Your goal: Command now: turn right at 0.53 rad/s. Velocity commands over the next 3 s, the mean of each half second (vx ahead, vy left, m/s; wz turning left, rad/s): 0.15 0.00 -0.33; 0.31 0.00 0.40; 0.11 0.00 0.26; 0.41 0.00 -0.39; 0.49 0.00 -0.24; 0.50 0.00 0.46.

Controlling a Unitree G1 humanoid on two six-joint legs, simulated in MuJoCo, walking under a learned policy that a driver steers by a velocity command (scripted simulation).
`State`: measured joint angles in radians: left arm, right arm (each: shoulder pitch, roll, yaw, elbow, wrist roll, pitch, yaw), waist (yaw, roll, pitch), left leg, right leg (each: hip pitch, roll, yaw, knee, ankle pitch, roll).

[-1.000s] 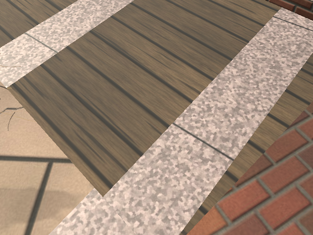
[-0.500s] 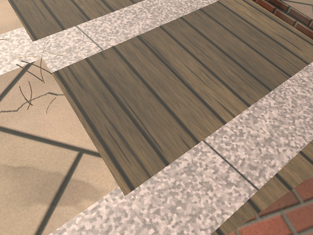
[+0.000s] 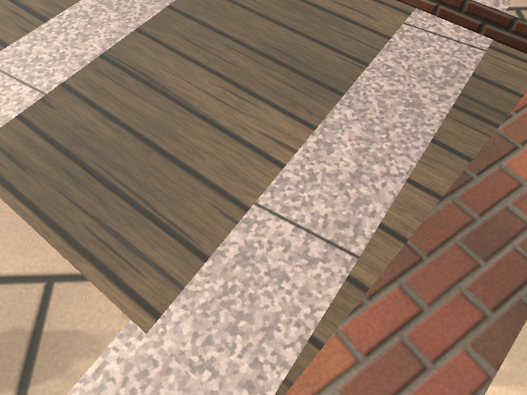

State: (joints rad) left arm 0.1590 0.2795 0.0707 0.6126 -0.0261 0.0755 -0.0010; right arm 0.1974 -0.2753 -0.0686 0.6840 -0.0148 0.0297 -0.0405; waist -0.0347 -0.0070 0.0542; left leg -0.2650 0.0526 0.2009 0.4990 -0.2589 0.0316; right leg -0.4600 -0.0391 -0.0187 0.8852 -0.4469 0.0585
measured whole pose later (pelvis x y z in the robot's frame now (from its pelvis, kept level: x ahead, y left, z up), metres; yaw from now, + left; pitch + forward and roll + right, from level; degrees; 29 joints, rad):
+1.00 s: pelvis +0.24 +0.04 +0.01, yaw +6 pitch +3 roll -1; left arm 0.12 0.32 0.06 0.64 0.02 -0.02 0.04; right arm 0.27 -0.29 -0.05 0.71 0.02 -0.02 -0.01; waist -0.03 -0.04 0.06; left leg -0.26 -0.10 -0.10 0.40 -0.19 0.09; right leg -0.67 -0.04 0.08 1.02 -0.27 0.06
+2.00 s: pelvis +0.50 +0.05 -0.01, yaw -3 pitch +1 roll +1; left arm 0.16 0.30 0.11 0.69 -0.03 -0.02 -0.04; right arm 0.47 -0.22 -0.08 0.88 0.00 -0.11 -0.03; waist -0.07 -0.06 0.00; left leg 0.03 0.02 0.17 0.41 -0.45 -0.02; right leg -0.70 -0.04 0.15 0.81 0.22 -0.05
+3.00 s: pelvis +1.11 -0.03 -0.13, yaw +8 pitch +2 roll -1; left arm 0.02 0.28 0.05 0.75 0.01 -0.08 0.00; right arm 0.33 -0.27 -0.07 0.70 0.02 -0.05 0.00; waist -0.05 -0.02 0.05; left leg -0.19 -0.12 -0.14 0.37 -0.20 0.10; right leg -0.64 -0.07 0.12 0.71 -0.08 0.06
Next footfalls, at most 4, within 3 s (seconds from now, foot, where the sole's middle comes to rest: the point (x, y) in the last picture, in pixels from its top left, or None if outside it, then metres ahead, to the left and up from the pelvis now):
0.10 right None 0.05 -0.13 -0.77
0.72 left None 0.27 0.11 -0.77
1.32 right None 0.42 -0.10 -0.77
1.68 left None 0.40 0.17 -0.77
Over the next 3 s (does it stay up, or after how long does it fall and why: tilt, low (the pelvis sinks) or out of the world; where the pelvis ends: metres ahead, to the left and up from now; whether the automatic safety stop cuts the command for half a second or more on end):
stays up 1.11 -0.03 -0.13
